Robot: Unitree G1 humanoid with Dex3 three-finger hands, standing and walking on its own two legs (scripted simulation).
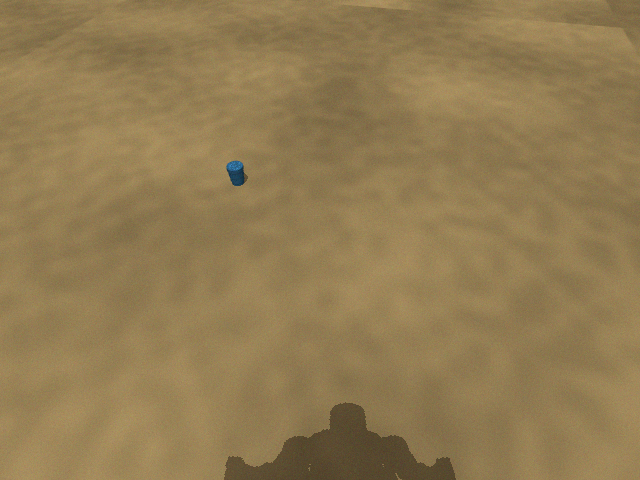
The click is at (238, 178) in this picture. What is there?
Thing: tapered cup
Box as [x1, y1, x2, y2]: [226, 161, 243, 185]
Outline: 231,161 226,166 229,176 234,185 240,185 243,183 242,163 239,161
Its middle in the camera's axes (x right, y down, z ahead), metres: -0.40 -0.32 +1.90
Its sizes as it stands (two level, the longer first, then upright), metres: 0.081 0.081 0.103
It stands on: the floor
